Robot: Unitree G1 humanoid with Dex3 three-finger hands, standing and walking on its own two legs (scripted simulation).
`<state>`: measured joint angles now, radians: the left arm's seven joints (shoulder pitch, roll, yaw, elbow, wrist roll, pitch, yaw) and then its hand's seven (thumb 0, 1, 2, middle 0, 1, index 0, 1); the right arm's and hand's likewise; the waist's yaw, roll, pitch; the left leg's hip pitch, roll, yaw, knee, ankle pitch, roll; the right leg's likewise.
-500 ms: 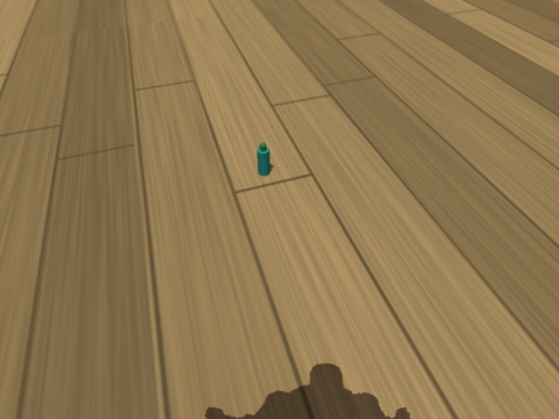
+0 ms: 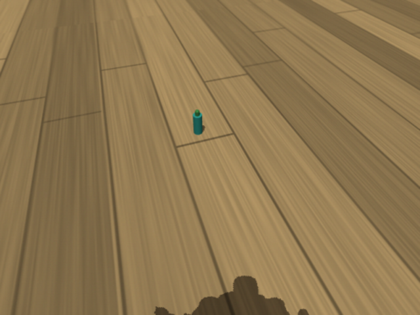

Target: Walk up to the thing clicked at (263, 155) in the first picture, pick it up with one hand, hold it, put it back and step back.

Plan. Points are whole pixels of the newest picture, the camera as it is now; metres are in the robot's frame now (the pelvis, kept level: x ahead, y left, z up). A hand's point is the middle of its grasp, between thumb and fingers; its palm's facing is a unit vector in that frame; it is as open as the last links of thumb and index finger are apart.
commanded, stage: stand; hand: left
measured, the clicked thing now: (197, 121) +1.43 +0.13 -0.68
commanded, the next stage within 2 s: walk up in 0.62 s
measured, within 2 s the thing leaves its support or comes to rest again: neither
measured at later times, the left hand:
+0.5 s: hand out of the picture +0.07 +0.25 -0.16, palm faces -0.02 -0.94 -0.33, open 7.3 cm
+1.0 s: hand out of the picture +0.14 +0.23 -0.14, palm faces -0.01 -0.90 -0.43, open 7.3 cm
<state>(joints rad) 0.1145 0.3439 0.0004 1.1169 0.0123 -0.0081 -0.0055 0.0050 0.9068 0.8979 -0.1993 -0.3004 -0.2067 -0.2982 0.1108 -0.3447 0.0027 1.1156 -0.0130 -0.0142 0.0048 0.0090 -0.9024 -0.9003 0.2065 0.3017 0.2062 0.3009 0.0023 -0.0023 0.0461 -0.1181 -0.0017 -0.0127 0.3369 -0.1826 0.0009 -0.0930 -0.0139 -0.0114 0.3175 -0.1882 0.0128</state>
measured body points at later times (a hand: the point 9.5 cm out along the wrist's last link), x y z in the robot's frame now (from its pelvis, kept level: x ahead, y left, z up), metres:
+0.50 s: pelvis +0.00 +0.00 +0.00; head +0.00 +0.00 +0.45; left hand +0.07 +0.30 -0.13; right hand +0.08 -0.30 -0.13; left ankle +0.00 +0.12 -0.75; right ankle -0.01 -0.13 -0.75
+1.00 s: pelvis +0.07 -0.06 -0.02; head +0.06 -0.08 +0.43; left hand +0.14 +0.28 -0.11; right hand +0.10 -0.40 -0.15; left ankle +0.03 +0.09 -0.70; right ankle +0.09 -0.16 -0.75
